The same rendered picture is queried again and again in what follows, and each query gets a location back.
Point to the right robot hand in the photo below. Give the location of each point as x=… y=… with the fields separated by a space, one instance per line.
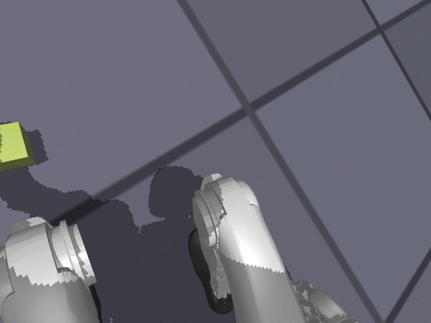
x=318 y=303

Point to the carton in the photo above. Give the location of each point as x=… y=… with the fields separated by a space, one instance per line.
x=15 y=148

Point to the left robot foot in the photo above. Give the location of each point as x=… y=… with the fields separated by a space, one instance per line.
x=96 y=301

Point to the right robot foot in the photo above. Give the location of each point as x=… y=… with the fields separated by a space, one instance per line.
x=220 y=306

